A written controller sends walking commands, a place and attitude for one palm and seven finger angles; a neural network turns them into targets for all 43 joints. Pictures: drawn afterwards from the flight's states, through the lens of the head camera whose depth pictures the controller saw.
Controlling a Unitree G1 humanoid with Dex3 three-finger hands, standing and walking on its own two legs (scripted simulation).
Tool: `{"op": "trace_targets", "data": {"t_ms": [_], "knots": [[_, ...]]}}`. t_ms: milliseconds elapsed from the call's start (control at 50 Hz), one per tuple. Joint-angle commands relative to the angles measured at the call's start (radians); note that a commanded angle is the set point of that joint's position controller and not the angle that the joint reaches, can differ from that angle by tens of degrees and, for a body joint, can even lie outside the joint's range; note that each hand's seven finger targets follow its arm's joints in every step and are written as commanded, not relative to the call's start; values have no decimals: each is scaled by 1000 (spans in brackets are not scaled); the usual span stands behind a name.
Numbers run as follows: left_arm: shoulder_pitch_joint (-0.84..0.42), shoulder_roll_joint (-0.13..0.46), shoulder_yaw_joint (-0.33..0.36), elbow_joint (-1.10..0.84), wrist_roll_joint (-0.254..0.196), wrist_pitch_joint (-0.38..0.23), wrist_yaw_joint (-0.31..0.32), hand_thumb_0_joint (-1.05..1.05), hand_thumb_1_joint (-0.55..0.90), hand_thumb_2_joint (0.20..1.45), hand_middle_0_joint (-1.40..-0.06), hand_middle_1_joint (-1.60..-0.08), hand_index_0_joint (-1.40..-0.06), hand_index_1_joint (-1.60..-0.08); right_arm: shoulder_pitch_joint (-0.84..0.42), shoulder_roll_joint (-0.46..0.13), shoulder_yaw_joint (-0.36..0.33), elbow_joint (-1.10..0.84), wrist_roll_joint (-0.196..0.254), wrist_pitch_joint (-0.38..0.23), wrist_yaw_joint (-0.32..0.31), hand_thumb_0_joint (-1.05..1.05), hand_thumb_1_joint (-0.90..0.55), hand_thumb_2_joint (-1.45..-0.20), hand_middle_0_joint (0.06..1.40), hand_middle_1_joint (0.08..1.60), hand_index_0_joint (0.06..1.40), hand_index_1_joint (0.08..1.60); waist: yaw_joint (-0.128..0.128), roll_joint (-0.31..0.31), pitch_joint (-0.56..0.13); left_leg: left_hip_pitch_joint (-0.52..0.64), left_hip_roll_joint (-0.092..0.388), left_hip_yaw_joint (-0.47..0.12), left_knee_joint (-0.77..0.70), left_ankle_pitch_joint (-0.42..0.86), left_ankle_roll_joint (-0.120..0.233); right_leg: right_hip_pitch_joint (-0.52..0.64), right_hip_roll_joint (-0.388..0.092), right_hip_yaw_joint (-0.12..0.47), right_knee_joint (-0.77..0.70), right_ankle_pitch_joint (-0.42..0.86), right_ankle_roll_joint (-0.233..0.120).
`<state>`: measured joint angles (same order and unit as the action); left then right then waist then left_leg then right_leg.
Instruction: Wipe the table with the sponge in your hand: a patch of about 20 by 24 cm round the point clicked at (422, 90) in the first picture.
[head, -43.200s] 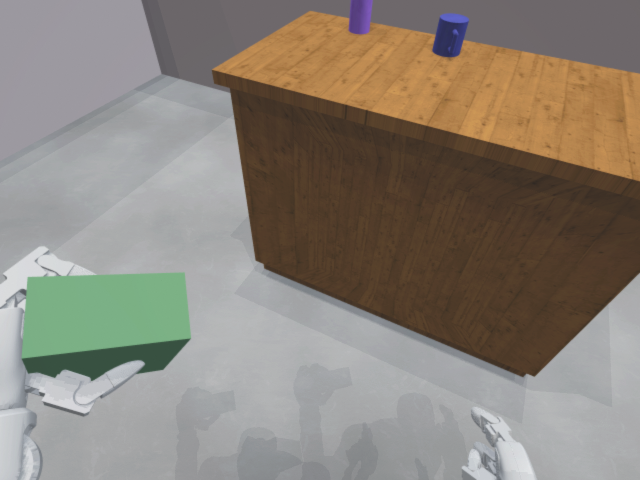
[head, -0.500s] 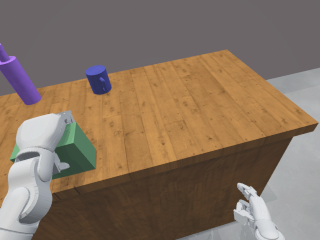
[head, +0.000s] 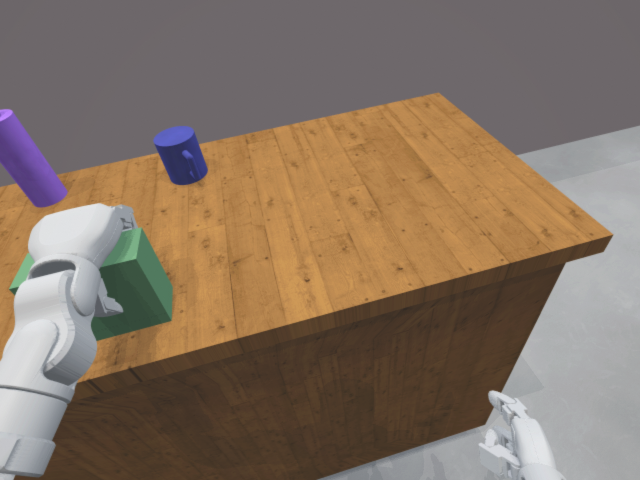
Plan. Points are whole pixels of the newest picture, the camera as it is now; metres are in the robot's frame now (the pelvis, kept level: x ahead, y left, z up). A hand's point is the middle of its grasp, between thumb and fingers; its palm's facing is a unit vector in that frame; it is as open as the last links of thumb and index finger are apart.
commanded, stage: wipe forward along the first lane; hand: left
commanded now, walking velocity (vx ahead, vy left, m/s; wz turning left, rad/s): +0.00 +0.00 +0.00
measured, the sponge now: (109, 298) +0.28 +0.32 +0.10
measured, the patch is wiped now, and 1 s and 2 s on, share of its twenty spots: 0.20 0.30 0.50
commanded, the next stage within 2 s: slide across to the middle lane in 1.20 s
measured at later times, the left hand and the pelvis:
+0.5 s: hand (104, 240) +0.34 +0.34 +0.16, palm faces -0.09 +0.02 -1.00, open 10.1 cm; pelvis -0.02 -0.01 -0.01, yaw -2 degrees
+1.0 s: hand (104, 216) +0.38 +0.37 +0.16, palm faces -0.10 +0.02 -0.99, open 10.1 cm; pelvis -0.01 +0.02 -0.01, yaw -2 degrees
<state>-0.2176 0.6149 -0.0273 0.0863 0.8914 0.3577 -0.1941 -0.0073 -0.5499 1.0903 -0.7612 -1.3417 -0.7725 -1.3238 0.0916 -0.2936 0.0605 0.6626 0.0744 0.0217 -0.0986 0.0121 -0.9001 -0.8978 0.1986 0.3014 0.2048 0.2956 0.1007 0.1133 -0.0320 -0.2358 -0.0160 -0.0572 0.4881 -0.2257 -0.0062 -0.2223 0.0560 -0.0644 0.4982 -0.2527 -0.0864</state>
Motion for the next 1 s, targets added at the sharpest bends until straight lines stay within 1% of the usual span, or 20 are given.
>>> {"op": "trace_targets", "data": {"t_ms": [0,60,80,140,180,220,260,280,300,380,440,500,540,580,640,800,860,880,940,980], "knots": [[-230,243,106,53,18,-31,30,0,100,1300,-1200,-1600,-1200,-1600,-144,-105,-42,-165,-6,-52,-15,0,-900,-900,200,300,200,300,-32,-193,-92,-26,-36,32,3,40,53,33,-76,152,-155,43,47],[-282,264,103,156,24,-49,24,0,100,1300,-1200,-1600,-1200,-1600,-120,-116,-49,-145,-1,-42,-19,0,-900,-900,200,300,200,300,-52,-194,-38,-55,-35,33,16,3,50,-14,-81,179,-177,-23,50],[-289,309,138,157,27,-60,25,0,100,1300,-1200,-1600,-1200,-1600,-123,-120,-51,-149,2,-47,-18,0,-900,-900,200,300,200,300,-48,-170,-57,-57,-36,25,17,-1,49,-10,-78,207,-181,-47,42],[-325,263,82,244,36,-78,15,0,100,1300,-1200,-1600,-1200,-1600,-88,-125,-55,-145,2,-34,-20,0,-900,-900,200,300,200,300,-62,-160,-44,-92,-37,29,27,-15,49,-22,-88,187,-176,-63,47],[-331,324,133,276,37,-100,16,0,100,1300,-1200,-1600,-1200,-1600,-79,-132,-63,-144,4,-33,-19,0,-900,-900,200,300,200,300,-58,-150,-76,-105,-34,24,40,-11,47,-6,-91,223,-170,-57,41],[-320,321,132,301,43,-121,14,0,100,1300,-1200,-1600,-1200,-1600,-60,-132,-68,-149,1,-22,-18,0,-900,-900,200,300,200,300,-56,-181,-111,-122,-36,29,56,3,50,21,-101,219,-152,-23,48],[-306,327,140,344,38,-140,12,0,100,1300,-1200,-1600,-1200,-1600,-43,-138,-72,-148,0,-12,-18,0,-900,-900,200,300,200,300,-59,-210,-88,-145,-33,29,68,-12,51,6,-105,231,-154,-17,53],[-333,350,157,342,39,-155,14,0,100,1300,-1200,-1600,-1200,-1600,-47,-140,-75,-148,3,-14,-17,0,-900,-900,200,300,200,300,-62,-179,-95,-143,-33,24,67,-9,52,-4,-101,245,-155,-23,46],[-348,318,127,364,40,-162,14,0,100,1300,-1200,-1600,-1200,-1600,-32,-138,-75,-154,-1,-9,-18,0,-900,-900,200,300,200,300,-66,-209,-88,-158,-34,27,71,-16,54,-3,-106,227,-150,-25,51],[-368,358,163,414,40,-205,32,0,100,1300,-1200,-1600,-1200,-1600,-8,-148,-88,-144,3,-2,-16,0,-900,-900,200,300,200,300,-69,-212,-79,-180,-33,20,81,-36,53,-38,-101,256,-153,-60,47],[-434,347,133,485,52,-218,45,0,100,1300,-1200,-1600,-1200,-1600,21,-152,-91,-133,6,7,-18,0,-900,-900,200,300,200,300,-86,-213,-60,-208,-38,26,81,-65,55,-68,-98,236,-158,-119,52],[-466,368,142,522,67,-227,63,0,100,1300,-1200,-1600,-1200,-1600,39,-152,-97,-127,6,10,-18,0,-900,-900,200,300,200,300,-81,-196,-103,-216,-39,21,76,-65,58,-62,-92,225,-144,-125,48],[-491,331,108,526,67,-228,69,0,100,1300,-1200,-1600,-1200,-1600,40,-150,-98,-131,11,13,-15,0,-900,-900,200,300,200,300,-89,-198,-111,-213,-39,23,71,-75,59,-74,-90,219,-146,-136,50],[-528,389,144,556,75,-231,76,0,100,1300,-1200,-1600,-1200,-1600,49,-154,-99,-121,11,15,-17,0,-900,-900,200,300,200,300,-89,-182,-125,-221,-37,17,69,-76,59,-69,-87,226,-143,-139,46],[-548,358,110,593,85,-234,80,0,100,1300,-1200,-1600,-1200,-1600,63,-151,-98,-120,13,22,-14,0,-900,-900,200,300,200,300,-96,-185,-123,-235,-37,21,64,-94,60,-74,-86,213,-143,-161,48],[-616,382,113,672,110,-253,84,0,100,1300,-1200,-1600,-1200,-1600,94,-153,-97,-113,13,34,-14,0,-900,-900,200,300,200,300,-98,-186,-137,-230,-36,19,36,-90,69,-80,-63,160,-124,-118,45],[-656,349,76,687,108,-256,86,0,100,1300,-1200,-1600,-1200,-1600,95,-149,-95,-116,18,36,-14,0,-900,-900,200,300,200,300,-108,-177,-118,-225,-35,23,27,-110,66,-101,-63,156,-134,-139,46],[-658,389,117,683,110,-261,89,0,100,1300,-1200,-1600,-1200,-1600,97,-153,-98,-113,17,36,-13,0,-900,-900,200,300,200,300,-100,-169,-142,-214,-32,17,22,-88,67,-88,-58,153,-124,-99,40],[-648,359,91,707,119,-260,91,0,100,1300,-1200,-1600,-1200,-1600,109,-152,-97,-113,17,45,-12,0,-900,-900,200,300,200,300,-104,-184,-140,-209,-34,22,15,-82,70,-90,-50,129,-121,-75,42],[-668,354,90,692,120,-266,92,0,100,1300,-1200,-1600,-1200,-1600,105,-151,-97,-114,17,44,-10,0,-900,-900,200,300,200,300,-101,-142,-150,-185,-31,16,1,-60,68,-98,-46,117,-115,-44,34]]}}
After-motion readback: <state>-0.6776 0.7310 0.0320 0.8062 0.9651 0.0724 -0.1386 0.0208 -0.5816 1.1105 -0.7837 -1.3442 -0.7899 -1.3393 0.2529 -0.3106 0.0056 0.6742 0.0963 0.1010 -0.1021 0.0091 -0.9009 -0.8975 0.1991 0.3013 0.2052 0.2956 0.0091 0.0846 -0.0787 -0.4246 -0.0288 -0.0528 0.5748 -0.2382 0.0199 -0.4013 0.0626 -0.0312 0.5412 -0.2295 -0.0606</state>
